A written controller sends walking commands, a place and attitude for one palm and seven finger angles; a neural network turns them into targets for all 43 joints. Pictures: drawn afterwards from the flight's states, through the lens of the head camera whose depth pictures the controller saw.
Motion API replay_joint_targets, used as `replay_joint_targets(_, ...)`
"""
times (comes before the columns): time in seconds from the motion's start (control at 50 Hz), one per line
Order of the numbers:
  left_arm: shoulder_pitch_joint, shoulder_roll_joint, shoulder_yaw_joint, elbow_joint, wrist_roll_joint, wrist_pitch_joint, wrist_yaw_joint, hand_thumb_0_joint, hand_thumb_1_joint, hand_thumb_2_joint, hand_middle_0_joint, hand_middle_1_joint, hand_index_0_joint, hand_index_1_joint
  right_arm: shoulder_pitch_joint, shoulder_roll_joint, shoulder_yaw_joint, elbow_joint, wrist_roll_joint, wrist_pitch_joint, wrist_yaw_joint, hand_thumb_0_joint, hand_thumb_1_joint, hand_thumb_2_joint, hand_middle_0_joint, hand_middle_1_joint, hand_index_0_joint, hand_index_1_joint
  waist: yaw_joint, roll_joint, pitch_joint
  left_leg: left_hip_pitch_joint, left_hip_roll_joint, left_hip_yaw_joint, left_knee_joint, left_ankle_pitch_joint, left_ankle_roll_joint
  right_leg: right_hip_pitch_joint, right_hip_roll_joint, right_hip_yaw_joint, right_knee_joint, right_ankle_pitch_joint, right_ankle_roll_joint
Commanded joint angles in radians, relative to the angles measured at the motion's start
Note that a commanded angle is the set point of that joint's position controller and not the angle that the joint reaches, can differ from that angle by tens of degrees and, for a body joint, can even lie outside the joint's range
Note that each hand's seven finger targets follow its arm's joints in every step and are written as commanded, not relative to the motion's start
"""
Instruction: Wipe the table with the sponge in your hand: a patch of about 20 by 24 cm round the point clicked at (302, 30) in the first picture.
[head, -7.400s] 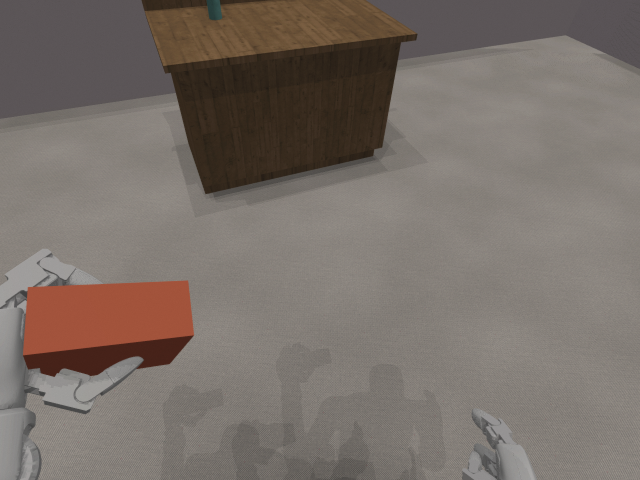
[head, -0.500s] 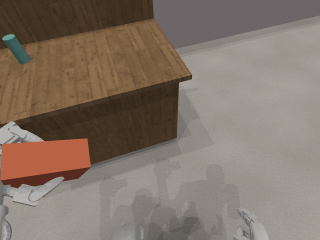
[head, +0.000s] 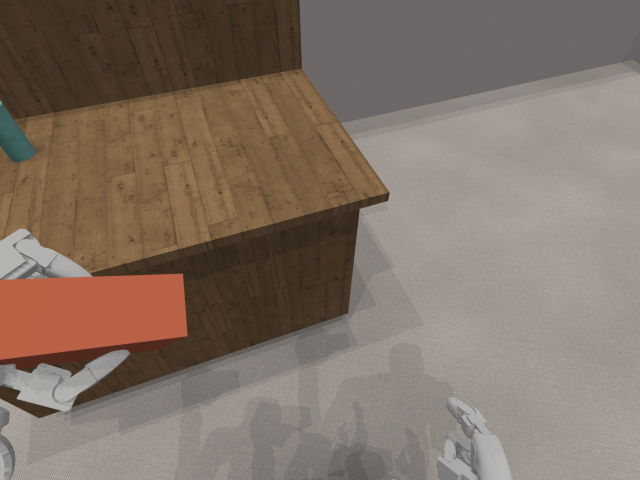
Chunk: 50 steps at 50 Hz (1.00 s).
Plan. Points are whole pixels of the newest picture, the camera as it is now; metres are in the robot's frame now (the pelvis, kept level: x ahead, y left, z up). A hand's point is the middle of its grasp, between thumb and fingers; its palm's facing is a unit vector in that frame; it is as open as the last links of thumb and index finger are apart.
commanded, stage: take the last steps up to it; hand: left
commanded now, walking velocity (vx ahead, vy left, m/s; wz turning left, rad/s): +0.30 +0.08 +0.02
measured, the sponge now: (121, 320) +0.23 +0.20 +0.16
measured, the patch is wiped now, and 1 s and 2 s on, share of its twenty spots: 0.00 0.00 0.00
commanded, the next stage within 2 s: come to a stop and stand still in 1.02 s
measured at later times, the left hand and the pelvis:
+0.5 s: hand (94, 231) +0.32 +0.25 +0.17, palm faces +0.41 -0.81 -0.42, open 9.6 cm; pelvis +0.09 +0.01 -0.01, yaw +0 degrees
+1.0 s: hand (152, 187) +0.39 +0.22 +0.17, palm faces +0.37 -0.80 -0.47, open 9.6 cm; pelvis +0.17 -0.01 +0.01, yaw +2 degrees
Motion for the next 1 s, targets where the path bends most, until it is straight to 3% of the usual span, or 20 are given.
replay_joint_targets(0.0, -0.119, 0.131, 0.104, -0.108, -0.001, -0.029, 0.028, 0.0, 0.1, 1.3, -1.2, -1.6, -1.2, -1.6, -0.083, -0.18, -0.071, -0.12, 0.001, -0.031, -0.033, 0.0, -0.9, -0.9, 0.2, 0.3, 0.2, 0.3, 0.006, 0.118, -0.105, -0.094, 0.154, -0.129, -0.091, -0.191, 0.096, 0.263, 0.031, -0.021, -0.245, 0.046, -0.008)
replay_joint_targets(0.02, -0.128, 0.149, 0.115, -0.079, 0.006, -0.026, 0.03, 0.0, 0.1, 1.3, -1.2, -1.6, -1.2, -1.6, -0.075, -0.172, -0.07, -0.116, 0.0, -0.025, -0.035, 0.0, -0.9, -0.9, 0.2, 0.3, 0.2, 0.3, 0.008, 0.003, -0.09, -0.156, 0.094, -0.086, 0.057, -0.241, 0.069, 0.288, -0.045, 0.124, -0.351, -0.012, -0.051)
replay_joint_targets(0.06, -0.177, 0.183, 0.132, -0.081, -0.009, -0.017, 0.031, 0.0, 0.1, 1.3, -1.2, -1.6, -1.2, -1.6, -0.104, -0.168, -0.072, -0.129, 0.001, -0.026, -0.022, 0.0, -0.9, -0.9, 0.2, 0.3, 0.2, 0.3, 0.037, -0.36, -0.086, -0.398, -0.057, -0.064, 0.523, -0.308, 0.001, 0.379, -0.356, 0.678, -0.546, -0.016, -0.215)
replay_joint_targets(0.08, -0.221, 0.184, 0.121, -0.119, -0.01, -0.023, 0.03, 0.0, 0.1, 1.3, -1.2, -1.6, -1.2, -1.6, -0.115, -0.179, -0.073, -0.121, 0.0, -0.027, -0.011, 0.0, -0.9, -0.9, 0.2, 0.3, 0.2, 0.3, 0.017, -0.306, -0.087, -0.435, -0.038, -0.152, 0.652, -0.25, -0.009, 0.388, -0.371, 0.699, -0.551, 0.015, -0.24)
replay_joint_targets(0.12, -0.174, 0.177, 0.128, -0.13, 0.001, -0.044, 0.029, 0.0, 0.1, 1.3, -1.2, -1.6, -1.2, -1.6, -0.106, -0.159, -0.053, -0.088, -0.006, -0.02, -0.01, 0.0, -0.9, -0.9, 0.2, 0.3, 0.2, 0.3, 0.01, -0.122, -0.087, -0.428, 0.001, -0.17, 0.679, -0.165, -0.023, 0.397, -0.32, 0.44, -0.483, 0.269, -0.224)
replay_joint_targets(0.18, -0.125, 0.157, 0.114, -0.172, 0.01, -0.064, 0.031, 0.0, 0.1, 1.3, -1.2, -1.6, -1.2, -1.6, -0.118, -0.162, -0.062, -0.101, -0.006, -0.005, -0.013, 0.0, -0.9, -0.9, 0.2, 0.3, 0.2, 0.3, 0.003, -0.106, -0.124, -0.312, 0.008, -0.116, 0.454, -0.123, -0.023, 0.383, -0.263, 0.216, -0.425, 0.565, -0.178)
replay_joint_targets(0.3, -0.006, 0.151, 0.143, -0.198, -0.005, -0.049, 0.057, 0.0, 0.1, 1.3, -1.2, -1.6, -1.2, -1.6, -0.077, -0.152, -0.076, -0.161, -0.011, 0.002, -0.01, 0.0, -0.9, -0.9, 0.2, 0.3, 0.2, 0.3, 0.026, -0.155, -0.169, -0.098, -0.056, 0.018, 0.052, -0.015, -0.006, 0.395, -0.213, 0.162, -0.381, 0.436, -0.162)
replay_joint_targets(0.36, -0.073, 0.155, 0.13, -0.213, -0.004, -0.05, 0.057, 0.0, 0.1, 1.3, -1.2, -1.6, -1.2, -1.6, -0.054, -0.183, -0.098, -0.163, -0.006, 0.008, -0.023, 0.0, -0.9, -0.9, 0.2, 0.3, 0.2, 0.3, 0.003, -0.051, -0.141, 0.113, -0.037, 0.006, -0.101, 0.049, 0.012, 0.247, -0.159, 0.145, -0.27, 0.222, -0.112)
replay_joint_targets(0.38, -0.095, 0.143, 0.111, -0.226, -0.006, -0.055, 0.054, 0.0, 0.1, 1.3, -1.2, -1.6, -1.2, -1.6, -0.043, -0.209, -0.11, -0.167, 0.001, 0.005, -0.029, 0.0, -0.9, -0.9, 0.2, 0.3, 0.2, 0.3, -0.011, 0.091, -0.149, 0.222, 0.062, -0.14, -0.151, 0.067, 0.061, 0.131, -0.093, 0.094, -0.098, 0.141, -0.077)
replay_joint_targets(0.4, -0.114, 0.141, 0.111, -0.231, -0.007, -0.063, 0.054, 0.0, 0.1, 1.3, -1.2, -1.6, -1.2, -1.6, -0.047, -0.219, -0.11, -0.171, 0.004, 0.002, -0.025, 0.0, -0.9, -0.9, 0.2, 0.3, 0.2, 0.3, -0.01, 0.265, -0.162, 0.356, 0.249, -0.408, -0.183, 0.219, 0.154, -0.079, 0.022, 0.023, 0.124, -0.129, -0.027)
replay_joint_targets(0.44, -0.121, 0.182, 0.131, -0.135, -0.001, -0.065, 0.039, 0.0, 0.1, 1.3, -1.2, -1.6, -1.2, -1.6, -0.073, -0.203, -0.097, -0.157, -0.002, -0.011, -0.022, 0.0, -0.9, -0.9, 0.2, 0.3, 0.2, 0.3, -0.011, 0.274, -0.106, 0.203, 0.347, -0.58, -0.279, 0.023, 0.26, -0.175, 0.004, 0.122, 0.373, -0.227, -0.028)
replay_joint_targets(0.54, -0.063, 0.123, 0.088, -0.244, -0.004, -0.055, 0.021, 0.0, 0.1, 1.3, -1.2, -1.6, -1.2, -1.6, -0.064, -0.194, -0.091, -0.133, 0.004, -0.036, -0.009, 0.0, -0.9, -0.9, 0.2, 0.3, 0.2, 0.3, 0.005, 0.227, -0.115, 0.112, 0.204, -0.247, -0.223, 0.209, 0.19, -0.067, -0.009, 0.05, 0.179, -0.035, -0.006)
replay_joint_targets(0.66, -0.081, 0.133, 0.111, -0.13, -0.005, -0.034, 0.032, 0.0, 0.1, 1.3, -1.2, -1.6, -1.2, -1.6, -0.069, -0.185, -0.075, -0.12, 0.002, -0.037, -0.025, 0.0, -0.9, -0.9, 0.2, 0.3, 0.2, 0.3, 0.008, 0.16, -0.122, -0.001, 0.156, -0.147, -0.108, 0.005, 0.112, 0.22, 0.054, -0.043, -0.219, 0.061, 0.0)
replay_joint_targets(0.68, -0.109, 0.138, 0.11, -0.129, 0.001, -0.032, 0.032, 0.0, 0.1, 1.3, -1.2, -1.6, -1.2, -1.6, -0.071, -0.182, -0.073, -0.123, 0.001, -0.03, -0.028, 0.0, -0.9, -0.9, 0.2, 0.3, 0.2, 0.3, 0.004, 0.106, -0.125, -0.055, 0.125, -0.123, -0.04, -0.07, 0.086, 0.285, 0.03, -0.003, -0.293, 0.085, -0.016)
replay_joint_targets(0.7, -0.129, 0.159, 0.116, -0.107, 0.008, -0.03, 0.034, 0.0, 0.1, 1.3, -1.2, -1.6, -1.2, -1.6, -0.073, -0.169, -0.072, -0.121, 0.0, -0.021, -0.029, 0.0, -0.9, -0.9, 0.2, 0.3, 0.2, 0.3, 0.002, -0.041, -0.109, -0.155, 0.056, -0.071, 0.126, -0.172, 0.052, 0.322, -0.086, 0.195, -0.378, 0.079, -0.071)
replay_joint_targets(0.72, -0.141, 0.188, 0.136, -0.086, 0.003, -0.023, 0.038, 0.0, 0.1, 1.3, -1.2, -1.6, -1.2, -1.6, -0.077, -0.145, -0.059, -0.127, -0.001, -0.018, -0.027, 0.0, -0.9, -0.9, 0.2, 0.3, 0.2, 0.3, 0.005, -0.263, -0.1, -0.301, -0.064, -0.011, 0.332, -0.295, 0.005, 0.364, -0.271, 0.517, -0.476, 0.094, -0.162)
replay_joint_targets(0.74, -0.163, 0.179, 0.128, -0.087, -0.014, -0.021, 0.032, 0.0, 0.1, 1.3, -1.2, -1.6, -1.2, -1.6, -0.089, -0.174, -0.08, -0.123, -0.001, -0.019, -0.017, 0.0, -0.9, -0.9, 0.2, 0.3, 0.2, 0.3, 0.024, -0.343, -0.094, -0.354, -0.055, -0.101, 0.54, -0.293, -0.006, 0.36, -0.36, 0.633, -0.53, 0.108, -0.215)
replay_joint_targets(0.8, -0.141, 0.165, 0.126, -0.122, -0.004, -0.045, 0.029, 0.0, 0.1, 1.3, -1.2, -1.6, -1.2, -1.6, -0.117, -0.153, -0.052, -0.099, -0.004, -0.001, -0.011, 0.0, -0.9, -0.9, 0.2, 0.3, 0.2, 0.3, 0.009, -0.129, -0.098, -0.374, -0.008, -0.163, 0.62, -0.188, -0.023, 0.387, -0.314, 0.384, -0.444, 0.461, -0.216)
replay_joint_targets(0.84, -0.086, 0.148, 0.12, -0.121, 0.005, -0.057, 0.031, 0.0, 0.1, 1.3, -1.2, -1.6, -1.2, -1.6, -0.12, -0.153, -0.051, -0.103, -0.01, 0.01, -0.013, 0.0, -0.9, -0.9, 0.2, 0.3, 0.2, 0.3, 0.004, -0.128, -0.126, -0.29, -0.012, -0.117, 0.469, -0.142, -0.023, 0.377, -0.26, 0.22, -0.403, 0.666, -0.177)
replay_joint_targets(0.98, -0.003, 0.16, 0.145, -0.213, -0.006, -0.044, 0.055, 0.0, 0.1, 1.3, -1.2, -1.6, -1.2, -1.6, -0.087, -0.162, -0.081, -0.157, -0.012, 0.022, -0.017, 0.0, -0.9, -0.9, 0.2, 0.3, 0.2, 0.3, 0.012, -0.122, -0.187, -0.009, -0.076, -0.001, -0.025, 0.033, -0.008, 0.37, -0.204, 0.151, -0.313, 0.554, -0.134)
